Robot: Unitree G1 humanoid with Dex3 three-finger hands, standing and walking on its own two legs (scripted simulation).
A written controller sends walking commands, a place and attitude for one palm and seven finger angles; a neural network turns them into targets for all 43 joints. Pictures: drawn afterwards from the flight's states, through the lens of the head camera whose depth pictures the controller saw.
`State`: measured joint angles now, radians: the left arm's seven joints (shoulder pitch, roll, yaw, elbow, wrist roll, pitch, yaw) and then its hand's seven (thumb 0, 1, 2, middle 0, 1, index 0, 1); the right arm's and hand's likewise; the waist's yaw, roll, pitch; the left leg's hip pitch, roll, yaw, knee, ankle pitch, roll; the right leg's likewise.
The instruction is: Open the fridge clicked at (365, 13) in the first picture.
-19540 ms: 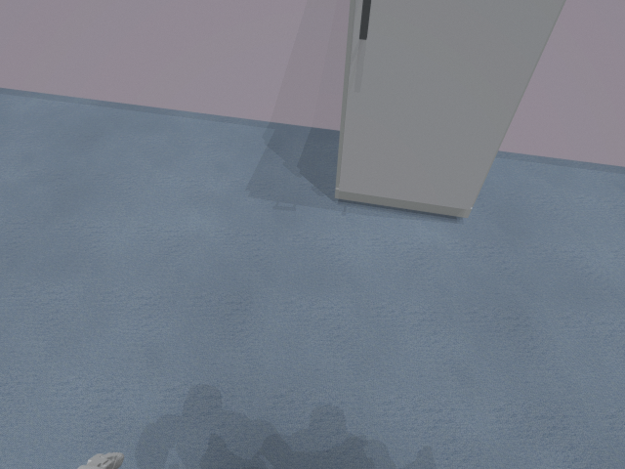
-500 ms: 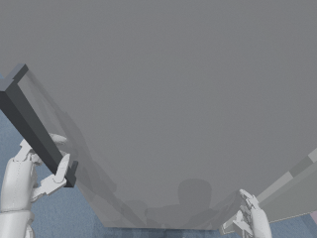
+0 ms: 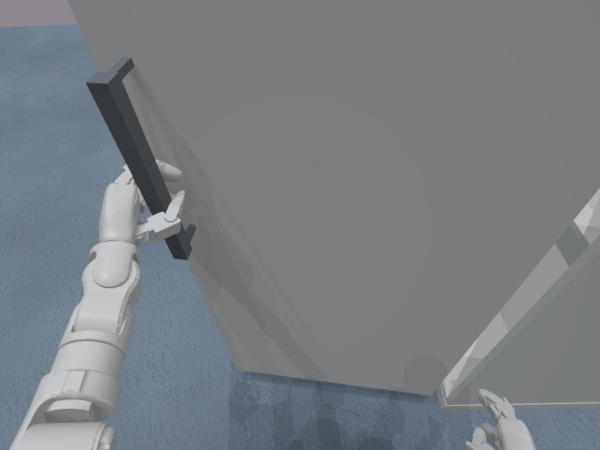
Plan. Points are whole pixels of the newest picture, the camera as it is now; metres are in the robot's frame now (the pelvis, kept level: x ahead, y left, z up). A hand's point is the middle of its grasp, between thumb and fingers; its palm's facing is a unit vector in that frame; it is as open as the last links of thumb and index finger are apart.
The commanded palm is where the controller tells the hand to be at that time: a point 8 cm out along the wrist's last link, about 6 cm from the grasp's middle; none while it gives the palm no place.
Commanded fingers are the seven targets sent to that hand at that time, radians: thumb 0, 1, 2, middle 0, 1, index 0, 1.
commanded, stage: stop walking and hold the door back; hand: left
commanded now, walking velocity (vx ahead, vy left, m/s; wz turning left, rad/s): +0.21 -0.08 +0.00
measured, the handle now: (158, 175) +0.42 +0.21 +0.16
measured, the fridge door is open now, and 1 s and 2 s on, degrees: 82 79 77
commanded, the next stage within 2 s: loosen the grip on the handle in 0.84 s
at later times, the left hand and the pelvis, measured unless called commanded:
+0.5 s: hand (185, 187) +0.43 +0.18 +0.12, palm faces +0.20 -0.95 -0.24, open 5.8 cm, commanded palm +0.39 +0.25 +0.11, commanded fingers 0.00 0.90 0.90 -0.45 -1.40 -0.45 -1.40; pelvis -0.03 -0.01 -0.01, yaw -5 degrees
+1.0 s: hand (172, 202) +0.40 +0.20 +0.12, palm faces +0.12 -0.95 -0.28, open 6.3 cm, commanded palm +0.37 +0.25 +0.12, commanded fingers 0.00 0.42 0.67 -0.45 -1.40 -0.45 -1.40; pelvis -0.02 +0.00 -0.01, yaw -7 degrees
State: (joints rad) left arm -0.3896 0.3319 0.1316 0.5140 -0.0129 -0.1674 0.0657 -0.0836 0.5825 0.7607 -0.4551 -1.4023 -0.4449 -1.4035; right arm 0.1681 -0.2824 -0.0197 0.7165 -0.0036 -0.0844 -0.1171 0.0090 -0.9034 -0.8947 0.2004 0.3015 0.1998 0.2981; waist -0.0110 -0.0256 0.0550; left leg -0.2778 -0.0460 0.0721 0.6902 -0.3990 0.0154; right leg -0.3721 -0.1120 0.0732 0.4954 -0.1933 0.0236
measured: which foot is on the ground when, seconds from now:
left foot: up 0.00-0.02, down 0.04-0.34, up 0.36-0.58, down 0.60-1.00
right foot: down 0.00-0.04, up 0.06-0.32, down 0.34-1.00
